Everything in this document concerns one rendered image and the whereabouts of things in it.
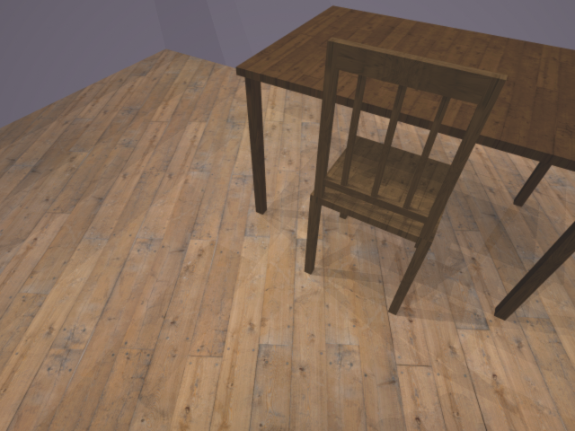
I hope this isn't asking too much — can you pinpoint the table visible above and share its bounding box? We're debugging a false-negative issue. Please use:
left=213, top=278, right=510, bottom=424
left=236, top=5, right=575, bottom=321

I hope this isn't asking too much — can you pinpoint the chair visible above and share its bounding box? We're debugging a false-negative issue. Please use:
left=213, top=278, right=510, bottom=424
left=305, top=37, right=508, bottom=315

